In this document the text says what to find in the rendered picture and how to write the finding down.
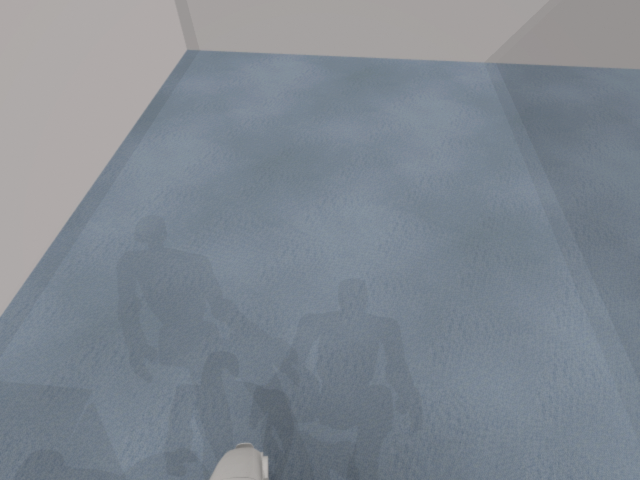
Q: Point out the left robot thigh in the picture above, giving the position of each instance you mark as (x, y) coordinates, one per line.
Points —
(242, 464)

